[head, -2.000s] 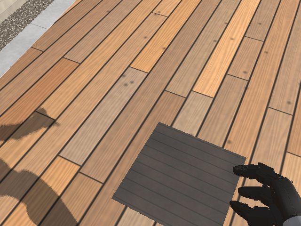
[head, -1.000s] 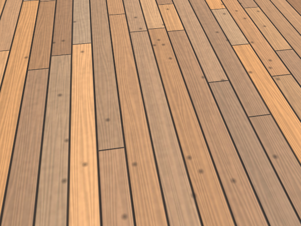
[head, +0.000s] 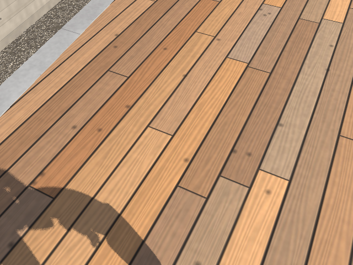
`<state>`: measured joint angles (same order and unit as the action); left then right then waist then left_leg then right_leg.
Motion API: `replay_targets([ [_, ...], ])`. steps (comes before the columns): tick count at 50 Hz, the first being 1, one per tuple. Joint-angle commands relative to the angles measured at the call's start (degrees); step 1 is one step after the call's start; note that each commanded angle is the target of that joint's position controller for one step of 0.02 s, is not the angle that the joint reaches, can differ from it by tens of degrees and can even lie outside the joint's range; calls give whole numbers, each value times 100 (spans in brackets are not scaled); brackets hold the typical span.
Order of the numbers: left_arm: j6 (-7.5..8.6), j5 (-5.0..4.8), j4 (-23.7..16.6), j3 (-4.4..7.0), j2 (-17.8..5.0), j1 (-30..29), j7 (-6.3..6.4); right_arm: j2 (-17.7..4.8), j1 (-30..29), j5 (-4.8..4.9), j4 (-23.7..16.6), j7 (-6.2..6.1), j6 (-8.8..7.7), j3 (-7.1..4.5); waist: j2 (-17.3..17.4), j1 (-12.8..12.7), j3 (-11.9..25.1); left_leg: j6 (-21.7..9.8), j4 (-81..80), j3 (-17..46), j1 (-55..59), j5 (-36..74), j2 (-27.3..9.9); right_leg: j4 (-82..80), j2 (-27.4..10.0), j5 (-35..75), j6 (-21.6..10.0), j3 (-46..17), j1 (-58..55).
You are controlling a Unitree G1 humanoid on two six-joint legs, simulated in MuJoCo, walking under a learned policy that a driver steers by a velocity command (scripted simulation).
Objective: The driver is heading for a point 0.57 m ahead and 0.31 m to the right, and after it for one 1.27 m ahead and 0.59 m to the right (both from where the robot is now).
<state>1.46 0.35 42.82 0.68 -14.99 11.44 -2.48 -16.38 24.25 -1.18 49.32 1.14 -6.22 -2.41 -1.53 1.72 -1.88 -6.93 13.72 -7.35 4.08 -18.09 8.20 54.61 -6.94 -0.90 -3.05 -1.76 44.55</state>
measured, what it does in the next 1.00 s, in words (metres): walks ahead, turning right: right foot, then left foot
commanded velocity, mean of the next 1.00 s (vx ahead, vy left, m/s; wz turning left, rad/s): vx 1.00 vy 0.00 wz -0.87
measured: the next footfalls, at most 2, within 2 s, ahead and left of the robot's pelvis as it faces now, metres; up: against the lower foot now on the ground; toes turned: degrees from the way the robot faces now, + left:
right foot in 0.16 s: +0.36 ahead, -0.09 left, +0.00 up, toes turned -11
left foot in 0.58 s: +0.82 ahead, -0.05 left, +0.00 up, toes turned -33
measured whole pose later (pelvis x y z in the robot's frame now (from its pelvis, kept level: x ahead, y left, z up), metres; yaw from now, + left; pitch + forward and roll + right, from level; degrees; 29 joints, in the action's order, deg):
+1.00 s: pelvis +0.89 -0.28 -0.03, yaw -53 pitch +1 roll +2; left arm 0.2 1.7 32.6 0.6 -18.0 -5.2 -5.3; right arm -16.0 30.7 -1.7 51.6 -1.0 -4.6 -1.9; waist -2.4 4.4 -2.3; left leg 4.4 18.1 -18.4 14.9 -26.4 -1.5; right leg 43.2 1.3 -5.5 -10.4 8.9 39.5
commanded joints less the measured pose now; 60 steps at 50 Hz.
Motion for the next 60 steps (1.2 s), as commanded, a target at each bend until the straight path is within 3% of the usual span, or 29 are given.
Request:
replay_targets([
  [1,122,-25,-393,22,-205,-740,-128,-497,-300,79,-333,-39,-247,-60,146,7,-574,215,-1157,-191,-1192,3707,-1379,-1152,209,1267,-234,688,-1023],
  [5,102,45,-270,90,-495,-394,-160,-973,-177,-4,-268,-293,-138,-123,681,-299,-24,617,55,-544,359,7874,-1736,-1721,1003,656,-566,1288,-1593],
  [7,53,41,150,286,-944,1136,-85,-1227,-510,-148,-377,-423,113,-213,916,-1148,752,642,2127,-495,337,8748,-1900,-1612,1406,-213,-766,1271,-3081],
  [8,41,63,522,450,-1223,2485,-15,-1338,-922,-200,-510,-437,209,-250,766,-1831,1171,580,4093,-410,-465,8121,-1891,-1828,1319,-678,-1039,779,-4423],
  [9,-11,-3,625,583,-1416,2711,95,-930,-1139,-211,-520,-310,176,-155,7,-1820,1011,510,6378,-409,-1849,3347,-1054,-1888,894,-1128,-1276,64,-5255],
  [10,-99,147,483,719,-2022,2006,131,-175,-671,-34,-1116,-179,57,56,-1843,-731,1257,943,8549,344,-4917,-1241,-154,-2453,-451,-1459,-2526,-3191,-6820],
  [11,-103,50,230,721,-1779,1775,138,-461,-1061,-91,-1316,-189,-98,142,-514,-1003,1618,723,8386,1308,-5461,-737,-448,-3614,-727,-2259,-2577,-4441,-6810],
  [13,-70,50,349,588,-1163,1464,198,-585,-1368,-117,-1367,-129,-210,173,686,-446,324,613,6911,1341,-5041,12,-1049,-4219,-482,-2255,-1929,-3644,-4911],
  [17,218,-20,228,488,-1083,1062,207,-457,-1512,-341,-1519,-67,246,293,522,66,-325,971,5300,1016,-4000,-157,-1459,-4532,461,-1262,-1678,-2201,-2576],
  [21,292,-60,186,587,-1221,1187,173,-230,-2742,-134,-2005,37,230,429,77,-422,-478,1082,2929,637,-3282,1797,-1291,-4652,898,104,-1296,-1757,-2153],
  [25,271,-91,218,686,-1378,1409,177,-408,-2958,-43,-2102,-8,167,365,-172,-699,-60,901,1786,729,-2789,2353,-966,-4121,661,1502,-947,-1990,-3360],
  [27,276,-46,158,732,-1568,1249,221,-773,-2234,-44,-1890,-105,130,203,-153,-337,503,788,1544,807,-1798,1698,-691,-3082,648,2811,-684,-2064,-3822],
  [29,354,41,10,721,-1616,664,190,-1307,30,-52,-1364,-297,80,-83,-43,942,1651,618,1868,1109,667,572,-1156,-431,935,2445,-462,-1821,-2959],
  [30,416,-5,-216,475,-671,680,210,-1713,1001,-279,-1207,-396,62,-228,1261,1058,2368,421,1513,2881,2054,-1722,-2722,1590,1415,-1324,-464,-1255,-1633],
  [31,377,-226,-578,302,-426,1337,182,-2051,273,-320,-1276,-322,117,-322,2916,216,2845,-103,182,6117,2268,-2595,-3737,2693,1542,-2820,-363,-749,-378],
  [32,248,-32,-328,329,-892,882,247,-1318,-443,-262,-1441,-284,156,-248,1608,268,1847,-135,95,5505,1438,-3279,-3372,2864,964,-2094,-420,-580,84],
  [34,126,133,-351,369,-986,182,106,-674,-662,-222,-1271,-242,187,-97,398,259,722,26,181,3461,101,-1233,-2833,2352,559,-1527,-314,-339,-74],
  [38,-156,187,-813,201,-445,-365,-138,-356,-160,-18,-611,-141,-3,-17,710,-63,79,296,-137,1595,-647,923,-2515,2067,138,-1405,-234,-235,146],
  [44,-193,148,-1338,56,-505,-1490,-327,-630,-312,-37,-382,-123,-139,-75,386,-217,-579,526,-825,-457,-1129,2710,-1989,-46,313,104,-340,649,-395],
  [46,-161,135,-1338,17,-445,-1720,-364,-817,-8,-48,-277,-157,-111,-109,330,-157,-612,680,-572,-866,-791,4780,-1912,-791,673,110,-574,1194,-963],
  [48,-132,138,-1191,70,-584,-1354,-307,-1153,185,-32,-281,-247,-5,-188,658,-432,-200,751,333,-926,-220,7273,-2075,-1017,1087,-271,-756,1429,-1634],
  [50,-97,126,-732,265,-956,237,-185,-1477,-130,-64,-413,-317,190,-284,872,-1303,621,668,2446,-774,-414,8256,-2356,-1055,1386,-833,-1010,1227,-3356],
  [51,-58,115,-299,446,-1218,1525,-64,-1463,-423,-89,-568,-289,264,-290,715,-1808,1122,590,4244,-651,-1320,7350,-2348,-1501,1411,-977,-1238,783,-4978],
  [52,-136,-105,-176,685,-1534,1511,109,-1160,-606,-92,-637,-196,286,-277,-372,-1625,1046,730,6560,-645,-2835,1845,-1231,-1996,1007,-1349,-1376,-175,-6013],
  [53,-261,166,-501,779,-2307,822,115,-707,-122,-59,-1361,-134,175,-117,-1338,-645,1598,1041,8540,42,-5138,-1117,-629,-2626,-518,-1173,-2525,-3424,-7298],
  [54,-290,181,-671,749,-1999,1171,213,-894,-646,-33,-1518,-145,25,-73,-122,-1068,2068,922,8456,1083,-5565,-612,-879,-3574,-875,-2043,-2582,-4276,-7237],
  [56,-86,143,-297,551,-1275,831,322,-745,-667,-26,-1335,-163,3,18,721,-373,385,804,7017,1012,-5080,-101,-1525,-4085,-713,-1685,-1955,-3285,-4964],
  [58,190,156,-274,372,-900,447,358,-560,-363,-175,-1067,-109,256,89,793,84,60,825,6397,1057,-4048,-230,-1762,-4215,-332,-861,-1667,-2296,-3403],
  [60,384,114,-55,324,-850,631,273,-382,-482,-108,-1070,6,435,116,426,141,-179,820,5686,1004,-3878,-59,-1875,-4552,-150,-516,-1499,-1543,-2810],
])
